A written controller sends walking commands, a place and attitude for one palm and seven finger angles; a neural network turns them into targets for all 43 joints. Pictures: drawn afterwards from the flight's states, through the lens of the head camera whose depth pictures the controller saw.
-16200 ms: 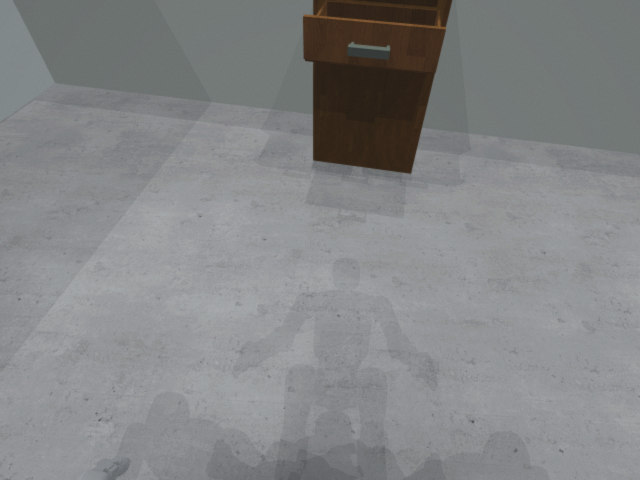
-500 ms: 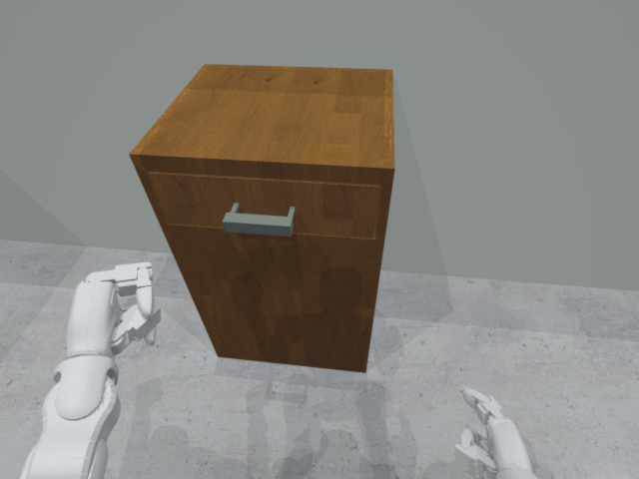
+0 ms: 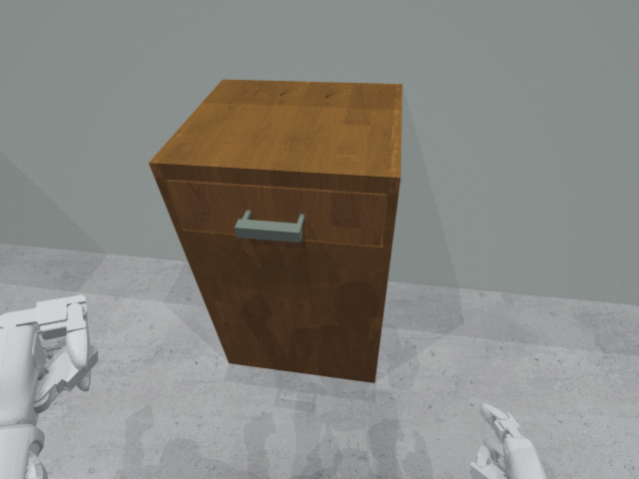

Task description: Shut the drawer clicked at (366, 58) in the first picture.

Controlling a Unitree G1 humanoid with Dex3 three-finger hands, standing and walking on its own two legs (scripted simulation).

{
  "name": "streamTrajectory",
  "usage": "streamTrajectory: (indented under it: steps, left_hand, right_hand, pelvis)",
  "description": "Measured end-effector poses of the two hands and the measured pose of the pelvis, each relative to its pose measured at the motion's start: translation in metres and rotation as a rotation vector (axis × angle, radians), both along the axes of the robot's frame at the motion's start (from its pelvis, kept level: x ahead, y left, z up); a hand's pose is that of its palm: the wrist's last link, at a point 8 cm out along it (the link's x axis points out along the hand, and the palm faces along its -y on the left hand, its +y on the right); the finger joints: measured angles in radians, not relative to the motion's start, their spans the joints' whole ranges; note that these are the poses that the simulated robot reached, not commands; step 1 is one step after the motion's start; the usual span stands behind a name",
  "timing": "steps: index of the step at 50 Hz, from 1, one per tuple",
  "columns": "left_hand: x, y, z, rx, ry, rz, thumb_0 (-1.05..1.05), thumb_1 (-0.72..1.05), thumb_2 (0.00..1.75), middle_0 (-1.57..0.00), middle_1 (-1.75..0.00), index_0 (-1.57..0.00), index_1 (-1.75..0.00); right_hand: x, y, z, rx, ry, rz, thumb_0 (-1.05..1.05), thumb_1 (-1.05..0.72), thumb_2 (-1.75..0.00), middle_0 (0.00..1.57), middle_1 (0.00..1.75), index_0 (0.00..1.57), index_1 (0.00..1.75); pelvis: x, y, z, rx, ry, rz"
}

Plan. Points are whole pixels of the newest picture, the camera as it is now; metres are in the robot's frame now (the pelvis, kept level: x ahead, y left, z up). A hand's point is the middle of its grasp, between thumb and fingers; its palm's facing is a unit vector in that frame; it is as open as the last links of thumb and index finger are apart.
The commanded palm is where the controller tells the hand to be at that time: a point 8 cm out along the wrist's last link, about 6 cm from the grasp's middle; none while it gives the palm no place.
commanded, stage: step back with the hand held close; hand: left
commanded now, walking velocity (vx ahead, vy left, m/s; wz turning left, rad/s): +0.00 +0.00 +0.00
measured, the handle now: (271, 223) +0.61 +0.20 -0.06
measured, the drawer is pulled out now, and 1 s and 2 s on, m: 0.00 0.00 0.00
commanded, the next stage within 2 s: stop stepping back and stand still in 1.46 s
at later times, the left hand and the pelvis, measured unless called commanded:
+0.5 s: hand (73, 362) +0.17 +0.26 +0.15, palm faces +0.31 -0.81 -0.49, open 3.2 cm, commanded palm +0.11 +0.30 +0.17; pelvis -0.03 +0.02 +0.00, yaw +0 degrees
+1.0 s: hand (4, 436) +0.10 +0.27 +0.16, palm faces +0.39 -0.81 -0.44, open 3.2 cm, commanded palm +0.03 +0.31 +0.17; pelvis -0.10 +0.03 -0.01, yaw +1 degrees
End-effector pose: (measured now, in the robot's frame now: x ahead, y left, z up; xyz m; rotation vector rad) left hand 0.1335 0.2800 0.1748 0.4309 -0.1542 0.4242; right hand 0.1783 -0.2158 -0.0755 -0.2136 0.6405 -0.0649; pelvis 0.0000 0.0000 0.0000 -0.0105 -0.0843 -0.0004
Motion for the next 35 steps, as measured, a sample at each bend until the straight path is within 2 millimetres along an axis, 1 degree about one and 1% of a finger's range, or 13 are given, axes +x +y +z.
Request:
streamTrajectory:
  steps: [6, 10, 15, 20, 27, 35]
  left_hand:
    - [0.003, -0.004, -0.002, -0.011, -0.005, -0.022, 0.02, 0.89, 0.90, -1.41, -1.60, -1.41, -1.60]
    - [0.006, 0.002, 0.006, 0.044, -0.027, -0.038, 0.02, 0.88, 0.90, -1.41, -1.60, -1.41, -1.60]
    - [0.009, 0.006, 0.003, 0.073, 0.013, -0.070, 0.02, 0.89, 0.90, -1.41, -1.60, -1.40, -1.60]
    - [0.006, 0.012, -0.002, 0.092, 0.063, -0.102, 0.02, 0.89, 0.90, -1.41, -1.60, -1.40, -1.60]
    - [-0.008, 0.022, 0.000, 0.124, 0.049, -0.114, 0.02, 0.88, 0.90, -1.41, -1.59, -1.40, -1.60]
    - [-0.038, 0.022, 0.001, 0.152, -0.007, -0.110, 0.02, 0.88, 0.90, -1.41, -1.59, -1.40, -1.60]
  right_hand:
    - [-0.003, 0.000, 0.003, -0.001, -0.017, -0.008, 0.01, -0.91, -0.90, 0.20, 0.30, 0.20, 0.30]
    - [-0.007, -0.002, 0.004, -0.004, 0.008, -0.019, 0.01, -0.91, -0.90, 0.20, 0.30, 0.20, 0.30]
    - [-0.019, -0.010, 0.001, -0.024, 0.072, -0.068, 0.01, -0.91, -0.90, 0.21, 0.30, 0.20, 0.30]
    - [-0.034, -0.013, -0.003, -0.044, 0.133, -0.115, 0.01, -0.91, -0.90, 0.20, 0.30, 0.20, 0.30]
    - [-0.051, -0.004, -0.003, -0.051, 0.141, -0.129, 0.01, -0.91, -0.90, 0.20, 0.30, 0.20, 0.30]
    - [-0.065, 0.007, 0.000, -0.039, 0.070, -0.099, 0.01, -0.91, -0.90, 0.20, 0.30, 0.20, 0.30]
  pelvis:
    - [-0.002, -0.001, 0.000, 0.000, -0.008, -0.005]
    - [-0.004, 0.000, 0.000, -0.012, 0.026, 0.000]
    - [-0.008, 0.008, 0.001, -0.011, 0.069, -0.003]
    - [-0.015, 0.016, 0.001, -0.005, 0.092, -0.006]
    - [-0.032, 0.023, -0.002, -0.002, 0.099, -0.008]
    - [-0.058, 0.024, -0.009, -0.006, 0.092, -0.004]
